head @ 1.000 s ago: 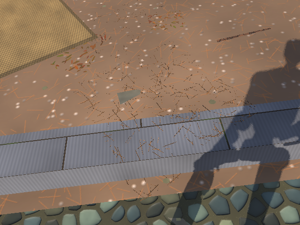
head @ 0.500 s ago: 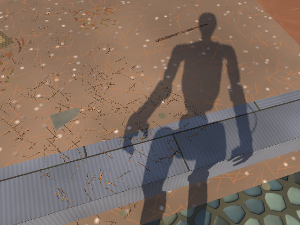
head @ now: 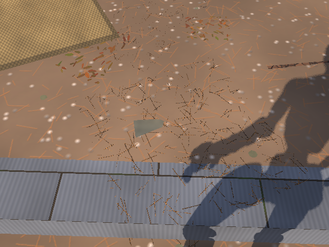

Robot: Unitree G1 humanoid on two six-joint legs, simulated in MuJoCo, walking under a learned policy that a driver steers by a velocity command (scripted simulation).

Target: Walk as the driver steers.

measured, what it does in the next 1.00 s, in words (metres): steps on the spot: left foot, then right foot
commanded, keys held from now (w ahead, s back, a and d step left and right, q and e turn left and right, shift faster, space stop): q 0.14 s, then no key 0.86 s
